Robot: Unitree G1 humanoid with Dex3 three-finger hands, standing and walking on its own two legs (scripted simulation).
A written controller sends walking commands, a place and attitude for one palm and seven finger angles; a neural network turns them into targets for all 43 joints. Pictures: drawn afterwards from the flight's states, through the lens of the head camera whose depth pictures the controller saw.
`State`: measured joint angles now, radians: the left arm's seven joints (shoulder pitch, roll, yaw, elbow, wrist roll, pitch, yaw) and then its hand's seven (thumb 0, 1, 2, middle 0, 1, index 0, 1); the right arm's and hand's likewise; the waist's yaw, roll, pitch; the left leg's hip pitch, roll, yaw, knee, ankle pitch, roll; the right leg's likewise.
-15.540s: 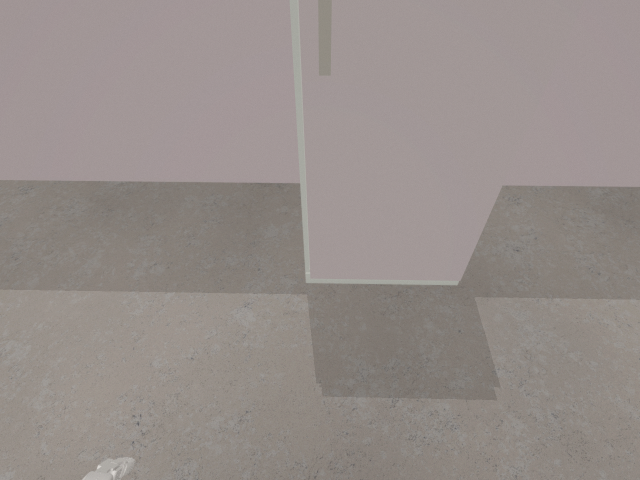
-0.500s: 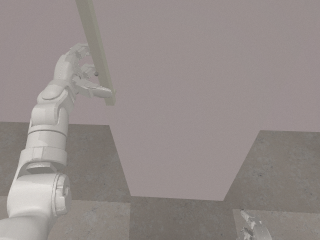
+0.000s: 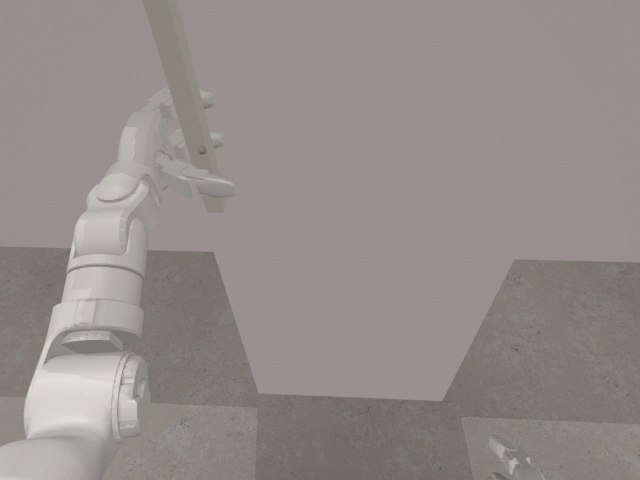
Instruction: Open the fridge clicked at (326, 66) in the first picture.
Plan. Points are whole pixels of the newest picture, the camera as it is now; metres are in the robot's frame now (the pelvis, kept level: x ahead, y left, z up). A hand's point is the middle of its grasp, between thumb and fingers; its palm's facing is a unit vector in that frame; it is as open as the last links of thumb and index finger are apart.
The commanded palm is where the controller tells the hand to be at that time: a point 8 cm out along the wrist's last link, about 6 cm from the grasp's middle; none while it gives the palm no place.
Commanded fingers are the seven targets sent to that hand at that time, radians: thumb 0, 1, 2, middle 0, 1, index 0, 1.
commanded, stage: slide the fingers in behind the handle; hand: left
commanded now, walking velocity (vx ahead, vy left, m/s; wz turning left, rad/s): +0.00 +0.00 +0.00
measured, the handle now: (194, 100) +0.48 +0.18 +0.26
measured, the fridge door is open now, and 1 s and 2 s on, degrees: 0 0 0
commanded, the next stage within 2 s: grip the handle and tug to test in 0.60 s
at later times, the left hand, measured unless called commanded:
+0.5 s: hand (208, 148) +0.43 +0.16 +0.23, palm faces +0.03 -1.00 +0.00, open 14.1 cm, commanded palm +0.40 +0.20 +0.23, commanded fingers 0.00 -0.50 0.30 -0.30 -1.20 -0.30 -1.20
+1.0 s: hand (207, 148) +0.43 +0.16 +0.23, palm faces +0.03 -1.00 -0.01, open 12.0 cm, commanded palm +0.40 +0.20 +0.23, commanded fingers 0.00 0.25 0.62 -0.38 -1.31 -0.38 -1.31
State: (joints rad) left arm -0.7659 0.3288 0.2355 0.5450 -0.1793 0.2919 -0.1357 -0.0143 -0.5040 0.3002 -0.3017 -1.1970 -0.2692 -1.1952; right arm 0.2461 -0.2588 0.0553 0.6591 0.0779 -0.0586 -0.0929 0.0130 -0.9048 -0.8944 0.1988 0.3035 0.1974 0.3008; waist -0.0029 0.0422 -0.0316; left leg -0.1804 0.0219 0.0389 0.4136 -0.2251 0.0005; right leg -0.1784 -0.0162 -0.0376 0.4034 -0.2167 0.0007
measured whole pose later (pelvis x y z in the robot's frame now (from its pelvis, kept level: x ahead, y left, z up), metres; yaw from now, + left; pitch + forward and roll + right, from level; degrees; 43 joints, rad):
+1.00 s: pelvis +0.01 +0.00 +0.00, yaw +0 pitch +0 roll +0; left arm -0.75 0.30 0.23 0.51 -0.17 0.30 -0.10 -0.01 -0.18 0.44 -0.31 -1.24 -0.29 -1.25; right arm 0.23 -0.25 0.06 0.65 0.07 -0.05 -0.08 0.01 -0.90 -0.89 0.20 0.30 0.20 0.30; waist 0.00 0.05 -0.04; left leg -0.17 0.02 0.04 0.41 -0.23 0.00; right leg -0.17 -0.02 -0.03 0.40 -0.22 0.00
